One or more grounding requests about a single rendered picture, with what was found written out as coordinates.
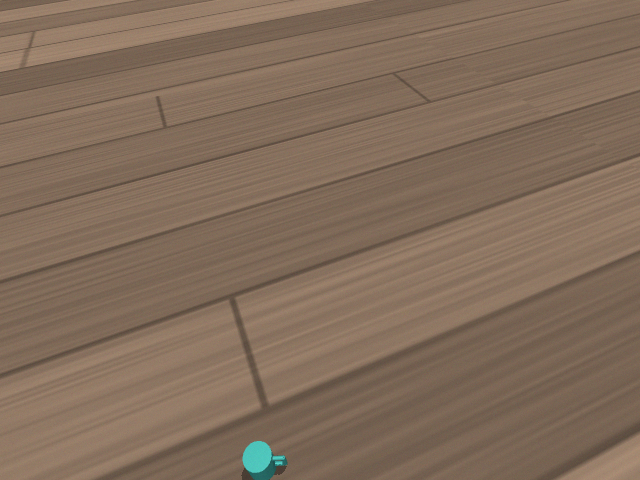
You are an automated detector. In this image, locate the mug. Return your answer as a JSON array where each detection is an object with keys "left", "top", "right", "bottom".
[{"left": 243, "top": 441, "right": 288, "bottom": 480}]

